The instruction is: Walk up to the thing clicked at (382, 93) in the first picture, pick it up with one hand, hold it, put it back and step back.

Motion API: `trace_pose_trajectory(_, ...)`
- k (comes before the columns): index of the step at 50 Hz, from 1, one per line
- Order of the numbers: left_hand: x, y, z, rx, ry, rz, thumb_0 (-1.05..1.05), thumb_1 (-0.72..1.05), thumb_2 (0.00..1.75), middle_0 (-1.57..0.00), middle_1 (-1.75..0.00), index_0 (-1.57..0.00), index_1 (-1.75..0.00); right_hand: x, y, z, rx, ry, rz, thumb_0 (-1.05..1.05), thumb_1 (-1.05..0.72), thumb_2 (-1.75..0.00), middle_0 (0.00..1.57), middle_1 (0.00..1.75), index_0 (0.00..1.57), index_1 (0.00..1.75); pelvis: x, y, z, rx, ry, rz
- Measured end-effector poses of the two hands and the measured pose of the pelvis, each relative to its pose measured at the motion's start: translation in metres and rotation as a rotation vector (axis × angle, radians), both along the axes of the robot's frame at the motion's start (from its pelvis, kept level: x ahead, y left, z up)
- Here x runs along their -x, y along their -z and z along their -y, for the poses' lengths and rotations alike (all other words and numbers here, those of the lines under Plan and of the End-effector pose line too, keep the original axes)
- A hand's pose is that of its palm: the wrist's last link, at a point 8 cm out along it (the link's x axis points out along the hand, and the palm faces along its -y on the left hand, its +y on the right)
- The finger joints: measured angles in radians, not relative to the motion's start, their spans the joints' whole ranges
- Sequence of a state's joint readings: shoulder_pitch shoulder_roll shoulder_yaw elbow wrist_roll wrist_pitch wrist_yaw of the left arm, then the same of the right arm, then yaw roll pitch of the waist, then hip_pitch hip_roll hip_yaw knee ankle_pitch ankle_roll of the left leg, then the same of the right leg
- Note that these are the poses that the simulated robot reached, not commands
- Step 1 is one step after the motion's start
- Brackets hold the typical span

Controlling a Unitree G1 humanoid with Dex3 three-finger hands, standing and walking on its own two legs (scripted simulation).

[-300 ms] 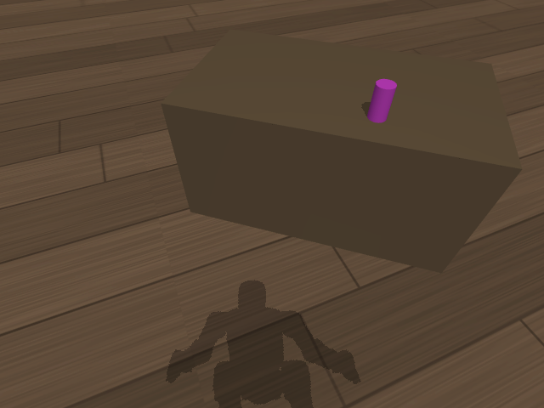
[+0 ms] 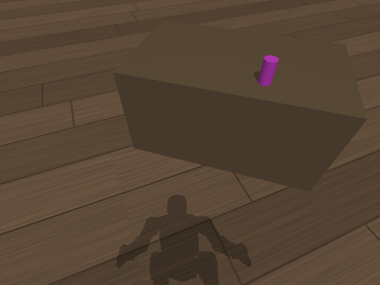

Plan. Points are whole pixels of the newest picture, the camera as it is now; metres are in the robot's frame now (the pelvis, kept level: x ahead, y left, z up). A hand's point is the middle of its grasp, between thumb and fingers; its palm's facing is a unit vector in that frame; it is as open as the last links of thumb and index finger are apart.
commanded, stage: stand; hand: right
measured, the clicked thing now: (267, 71) +1.02 -0.36 -0.12
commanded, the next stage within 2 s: walk up in 0.82 s
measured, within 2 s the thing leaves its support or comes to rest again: neither
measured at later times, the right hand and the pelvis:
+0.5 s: hand out of the picture +0.08 -0.25 -0.16, palm faces -0.03 +0.94 -0.34, open 7.3 cm; pelvis +0.00 +0.00 +0.00, yaw +0 degrees
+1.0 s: hand out of the picture +0.08 -0.28 -0.16, palm faces +0.08 +0.93 -0.35, open 7.3 cm; pelvis +0.02 -0.01 -0.01, yaw -5 degrees
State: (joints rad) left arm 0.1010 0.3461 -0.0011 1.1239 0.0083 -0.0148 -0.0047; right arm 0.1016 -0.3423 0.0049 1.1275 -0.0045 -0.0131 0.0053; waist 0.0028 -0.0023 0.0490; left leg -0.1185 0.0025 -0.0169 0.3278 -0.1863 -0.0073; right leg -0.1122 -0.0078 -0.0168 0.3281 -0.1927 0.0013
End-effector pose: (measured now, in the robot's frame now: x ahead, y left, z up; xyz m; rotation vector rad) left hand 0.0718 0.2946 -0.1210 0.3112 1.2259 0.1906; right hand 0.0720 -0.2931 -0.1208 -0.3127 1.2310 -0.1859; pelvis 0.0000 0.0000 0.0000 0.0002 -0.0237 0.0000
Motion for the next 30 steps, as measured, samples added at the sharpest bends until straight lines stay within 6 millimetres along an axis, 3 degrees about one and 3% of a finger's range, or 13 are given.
trace_pose_trajectory(15, -0.0042, -0.0009, -0.0002, 0.001, -0.004, 0.008, 0.01, 0.91, 0.90, -0.20, -0.30, -0.20, -0.30, -0.0058, -0.0016, 0.0006, 0.005, -0.004, 0.012, 0.00, -0.91, -0.90, 0.20, 0.30, 0.21, 0.30, -0.0028, -0.0004, -0.0002, -0.001, 0.000, 0.004)
trace_pose_trajectory(30, 0.0003, -0.0003, -0.0004, -0.001, -0.004, -0.009, 0.01, 0.91, 0.90, -0.20, -0.30, -0.20, -0.30, 0.0009, -0.0007, 0.0021, 0.005, 0.003, -0.010, 0.00, -0.91, -0.90, 0.20, 0.30, 0.21, 0.30, -0.0039, -0.0007, 0.0002, 0.000, 0.002, -0.001)
